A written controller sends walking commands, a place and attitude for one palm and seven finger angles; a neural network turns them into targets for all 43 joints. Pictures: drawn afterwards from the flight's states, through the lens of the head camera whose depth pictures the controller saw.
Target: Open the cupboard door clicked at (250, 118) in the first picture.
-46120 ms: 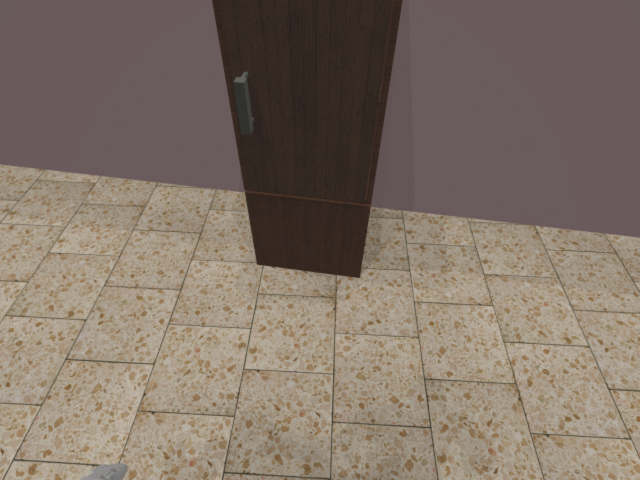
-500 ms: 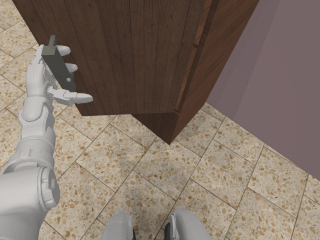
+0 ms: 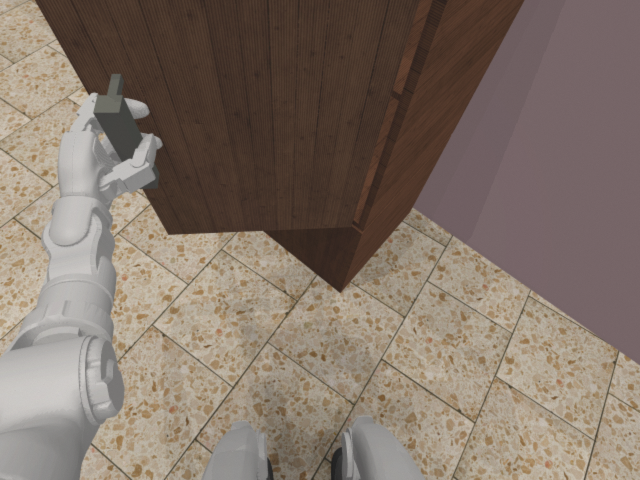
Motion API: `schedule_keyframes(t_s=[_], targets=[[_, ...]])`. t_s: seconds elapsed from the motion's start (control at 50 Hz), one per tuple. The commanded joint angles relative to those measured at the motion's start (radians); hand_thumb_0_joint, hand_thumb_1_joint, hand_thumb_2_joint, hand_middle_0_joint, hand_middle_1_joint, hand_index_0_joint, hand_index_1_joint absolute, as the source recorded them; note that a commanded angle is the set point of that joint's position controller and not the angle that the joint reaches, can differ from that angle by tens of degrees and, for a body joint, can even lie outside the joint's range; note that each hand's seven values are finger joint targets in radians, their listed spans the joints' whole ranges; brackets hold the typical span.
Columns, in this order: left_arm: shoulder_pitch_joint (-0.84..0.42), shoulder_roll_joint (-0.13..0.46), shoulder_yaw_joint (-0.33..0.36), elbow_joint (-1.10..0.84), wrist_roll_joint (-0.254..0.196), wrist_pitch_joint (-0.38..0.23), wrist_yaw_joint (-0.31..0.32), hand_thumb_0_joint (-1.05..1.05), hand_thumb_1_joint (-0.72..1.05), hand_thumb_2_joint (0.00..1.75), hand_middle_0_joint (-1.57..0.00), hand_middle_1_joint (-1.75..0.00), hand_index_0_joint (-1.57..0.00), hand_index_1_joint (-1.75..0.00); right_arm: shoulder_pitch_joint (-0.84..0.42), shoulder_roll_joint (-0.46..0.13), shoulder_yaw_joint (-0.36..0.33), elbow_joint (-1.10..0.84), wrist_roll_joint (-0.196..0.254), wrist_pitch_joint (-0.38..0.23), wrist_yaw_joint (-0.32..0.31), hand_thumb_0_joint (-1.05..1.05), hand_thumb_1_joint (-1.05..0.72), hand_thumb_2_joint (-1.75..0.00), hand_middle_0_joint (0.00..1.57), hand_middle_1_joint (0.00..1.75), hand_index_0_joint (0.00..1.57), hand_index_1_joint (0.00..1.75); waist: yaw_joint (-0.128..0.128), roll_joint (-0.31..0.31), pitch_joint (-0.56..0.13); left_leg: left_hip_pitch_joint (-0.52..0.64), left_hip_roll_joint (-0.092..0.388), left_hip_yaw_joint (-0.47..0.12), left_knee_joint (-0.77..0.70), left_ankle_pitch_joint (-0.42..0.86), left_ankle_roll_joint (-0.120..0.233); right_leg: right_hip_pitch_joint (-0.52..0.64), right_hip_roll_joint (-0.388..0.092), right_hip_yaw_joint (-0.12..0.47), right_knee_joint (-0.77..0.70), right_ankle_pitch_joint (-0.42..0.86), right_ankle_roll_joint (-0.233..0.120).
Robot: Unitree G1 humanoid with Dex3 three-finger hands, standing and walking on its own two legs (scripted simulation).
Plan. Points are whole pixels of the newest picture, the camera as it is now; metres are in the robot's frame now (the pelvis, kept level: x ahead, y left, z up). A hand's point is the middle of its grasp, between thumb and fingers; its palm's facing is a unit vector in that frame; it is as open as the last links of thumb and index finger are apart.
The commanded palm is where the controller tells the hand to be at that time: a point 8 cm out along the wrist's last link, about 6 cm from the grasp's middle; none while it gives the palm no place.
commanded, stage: close the thumb around the handle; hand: left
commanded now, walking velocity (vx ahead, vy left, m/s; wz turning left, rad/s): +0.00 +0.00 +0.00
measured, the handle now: (133, 134) +0.54 +0.22 +0.05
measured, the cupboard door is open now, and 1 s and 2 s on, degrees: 45 81 88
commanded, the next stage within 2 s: pull the door open along its arc in 0.02 s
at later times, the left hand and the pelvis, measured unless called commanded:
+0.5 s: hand (149, 207) +0.42 +0.18 +0.06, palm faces +0.03 -1.00 -0.01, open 6.5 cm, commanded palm +0.36 +0.23 +0.06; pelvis +0.01 +0.00 +0.02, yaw -1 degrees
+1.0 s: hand (227, 300) +0.31 +0.09 +0.07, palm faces +0.44 -0.90 -0.01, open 6.6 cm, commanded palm +0.24 +0.14 +0.06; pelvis +0.01 -0.04 +0.02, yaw +3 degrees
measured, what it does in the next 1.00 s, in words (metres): stands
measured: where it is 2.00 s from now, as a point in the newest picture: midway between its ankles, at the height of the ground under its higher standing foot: outside the picture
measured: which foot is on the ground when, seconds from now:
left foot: down 0.00-1.00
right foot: down 0.00-1.00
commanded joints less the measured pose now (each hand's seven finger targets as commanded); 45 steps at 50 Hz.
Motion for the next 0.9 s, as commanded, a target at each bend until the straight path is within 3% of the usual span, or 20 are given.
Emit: schedule_keyframes(t_s=[0.0,0.08,0.1,0.12,0.18,0.26,0.32,0.36,0.44,0.48,0.5,0.52,0.54,0.56,0.58,0.66,0.74,0.78,0.88], targets=[[-0.426,0.190,-0.005,-0.205,0.000,-0.068,0.001,0.00,0.90,0.90,-0.40,-1.35,-0.40,-1.35,0.150,-0.175,-0.061,-0.046,0.000,-0.017,-0.008,0.00,-0.90,-0.90,0.20,0.30,0.20,0.30,-0.021,0.100,-0.461,0.425,-0.015,-0.092,-0.121,0.419,-0.017,0.116,0.031,0.031,-0.102,0.306,-0.008],[-0.450,0.180,-0.018,-0.221,0.005,-0.079,0.011,0.00,0.90,0.90,-0.40,-1.35,-0.40,-1.35,0.153,-0.178,-0.063,-0.043,-0.002,-0.019,-0.006,0.00,-0.90,-0.90,0.20,0.30,0.20,0.30,-0.021,0.117,-0.478,0.450,-0.015,-0.100,-0.126,0.419,-0.020,0.102,0.031,0.028,-0.103,0.290,-0.010],[-0.427,0.192,-0.003,-0.212,0.006,-0.078,0.013,0.00,0.90,0.90,-0.40,-1.35,-0.40,-1.35,0.154,-0.179,-0.066,-0.042,-0.002,-0.017,-0.006,0.00,-0.90,-0.90,0.20,0.30,0.20,0.30,-0.019,0.106,-0.483,0.445,-0.015,-0.094,-0.122,0.420,-0.018,0.109,0.031,0.031,-0.107,0.298,-0.010],[-0.427,0.247,0.032,-0.208,0.011,-0.078,0.015,0.00,0.90,0.90,-0.40,-1.35,-0.40,-1.35,0.153,-0.185,-0.063,-0.041,-0.003,-0.016,-0.009,0.00,-0.90,-0.90,0.20,0.30,0.20,0.30,-0.013,0.095,-0.481,0.416,-0.016,-0.090,-0.120,0.401,-0.016,0.128,0.029,0.036,-0.105,0.296,-0.009],[-0.329,0.194,0.006,-0.204,0.002,-0.075,-0.002,0.00,0.90,0.90,-0.40,-1.35,-0.40,-1.35,0.143,-0.173,-0.060,-0.061,0.002,-0.014,-0.004,0.00,-0.90,-0.90,0.20,0.30,0.20,0.30,0.006,0.091,-0.471,0.408,-0.022,-0.079,-0.133,0.409,-0.015,0.164,0.030,0.034,-0.109,0.314,-0.010],[-0.226,0.190,0.013,-0.314,-0.020,-0.077,-0.013,0.00,0.90,0.90,-0.40,-1.35,-0.40,-1.35,0.134,-0.171,-0.068,-0.086,0.008,-0.009,0.000,0.00,-0.90,-0.90,0.20,0.30,0.20,0.30,0.034,0.099,-0.526,0.446,-0.021,-0.069,-0.143,0.475,-0.015,0.224,0.033,0.035,-0.109,0.375,-0.012],[-0.085,0.144,-0.007,-0.386,-0.038,-0.066,-0.013,0.00,0.90,0.90,-0.40,-1.35,-0.40,-1.35,0.110,-0.161,-0.072,-0.112,0.019,-0.006,0.006,0.00,-0.90,-0.90,0.20,0.30,0.20,0.30,0.055,0.053,-0.489,0.419,-0.024,-0.052,-0.164,0.469,-0.012,0.276,0.033,0.036,-0.127,0.402,-0.008],[0.015,0.133,-0.012,-0.488,-0.053,-0.068,-0.013,0.00,0.90,0.90,-0.40,-1.35,-0.40,-1.35,0.096,-0.158,-0.075,-0.132,0.023,-0.011,0.008,0.00,-0.90,-0.90,0.20,0.30,0.20,0.30,0.079,0.084,-0.503,0.445,-0.025,-0.047,-0.176,0.514,-0.014,0.312,0.031,0.037,-0.129,0.432,-0.013],[0.282,0.034,-0.059,-0.645,-0.087,-0.052,-0.003,0.00,0.90,0.90,-0.40,-1.35,-0.40,-1.35,0.048,-0.142,-0.080,-0.173,0.033,-0.022,0.019,0.00,-0.90,-0.90,0.20,0.30,0.20,0.30,0.102,0.030,-0.438,0.420,-0.028,-0.026,-0.209,0.503,-0.010,0.369,0.029,0.034,-0.152,0.458,-0.006],[0.430,0.033,-0.040,-0.729,-0.105,-0.052,0.008,0.00,0.90,0.90,-0.40,-1.35,-0.40,-1.35,0.025,-0.135,-0.080,-0.191,0.034,-0.032,0.021,0.00,-0.90,-0.90,0.20,0.30,0.20,0.30,0.124,0.015,-0.426,0.404,-0.033,-0.016,-0.220,0.511,-0.008,0.420,0.025,0.040,-0.151,0.495,-0.006],[0.480,0.008,0.052,-0.787,-0.152,-0.046,0.107,0.00,0.90,0.90,-0.40,-1.35,-0.40,-1.35,-0.004,-0.108,-0.079,-0.199,0.030,-0.041,0.020,0.00,-0.90,-0.90,0.20,0.30,0.20,0.30,0.187,-0.002,-0.398,0.365,-0.035,-0.005,-0.237,0.496,-0.016,0.441,0.023,0.030,-0.157,0.489,-0.004],[0.545,-0.064,0.004,-0.809,-0.142,-0.034,0.174,0.00,0.90,0.90,-0.40,-1.35,-0.40,-1.35,-0.026,-0.098,-0.075,-0.207,0.026,-0.051,0.025,0.00,-0.90,-0.90,0.20,0.30,0.20,0.30,0.178,0.023,-0.357,0.363,-0.038,-0.001,-0.244,0.484,-0.023,0.426,0.022,0.024,-0.155,0.474,-0.003],[0.583,-0.092,-0.012,-0.851,-0.128,-0.030,0.231,0.00,0.90,0.90,-0.40,-1.35,-0.40,-1.35,-0.034,-0.095,-0.074,-0.205,0.020,-0.059,0.031,0.00,-0.90,-0.90,0.20,0.30,0.20,0.30,0.176,-0.012,-0.343,0.354,-0.038,-0.004,-0.245,0.462,-0.026,0.423,0.020,0.017,-0.152,0.456,-0.003],[0.635,-0.080,0.014,-0.894,-0.112,-0.034,0.296,0.00,0.90,0.90,-0.40,-1.35,-0.40,-1.35,-0.050,-0.090,-0.075,-0.211,0.012,-0.065,0.032,0.00,-0.90,-0.90,0.20,0.30,0.20,0.30,0.194,-0.038,-0.334,0.339,-0.039,-0.008,-0.243,0.458,-0.026,0.436,0.021,0.018,-0.145,0.449,-0.006],[0.711,-0.119,-0.008,-0.924,-0.088,-0.031,0.348,0.00,0.90,0.90,-0.40,-1.35,-0.40,-1.35,-0.065,-0.081,-0.073,-0.215,0.004,-0.067,0.037,0.00,-0.90,-0.90,0.20,0.30,0.20,0.30,0.204,-0.014,-0.343,0.348,-0.041,-0.005,-0.244,0.468,-0.030,0.445,0.016,0.019,-0.135,0.459,-0.008],[0.766,-0.191,-0.086,-1.048,0.006,-0.034,0.517,0.00,0.90,0.90,-0.40,-1.35,-0.40,-1.35,-0.109,-0.062,-0.072,-0.221,-0.024,-0.063,0.041,0.00,-0.90,-0.90,0.20,0.30,0.20,0.30,0.198,-0.051,-0.318,0.335,-0.046,-0.008,-0.225,0.429,-0.031,0.456,0.005,0.033,-0.127,0.458,-0.011],[0.784,-0.303,-0.195,-1.097,0.089,-0.014,0.659,0.00,0.90,0.90,-0.40,-1.35,-0.40,-1.35,-0.155,-0.035,-0.065,-0.220,-0.043,-0.057,0.036,0.00,-0.90,-0.90,0.20,0.30,0.20,0.30,0.192,-0.040,-0.298,0.333,-0.057,-0.007,-0.213,0.360,-0.031,0.436,-0.008,0.045,-0.139,0.412,-0.009],[0.803,-0.347,-0.245,-1.077,0.123,0.009,0.717,0.00,0.90,0.90,-0.40,-1.35,-0.40,-1.35,-0.170,-0.027,-0.062,-0.214,-0.049,-0.054,0.030,0.00,-0.90,-0.90,0.20,0.30,0.20,0.30,0.179,-0.078,-0.278,0.324,-0.061,-0.011,-0.208,0.327,-0.028,0.439,-0.010,0.058,-0.161,0.392,-0.006],[0.797,-0.388,-0.334,-1.092,0.182,0.026,0.738,0.00,0.90,0.90,-0.40,-1.35,-0.40,-1.35,-0.185,-0.015,-0.061,-0.208,-0.058,-0.052,0.013,0.00,-0.90,-0.90,0.20,0.30,0.20,0.30,0.155,-0.089,-0.268,0.327,-0.068,-0.008,-0.206,0.283,-0.022,0.466,-0.032,0.097,-0.209,0.396,0.003]])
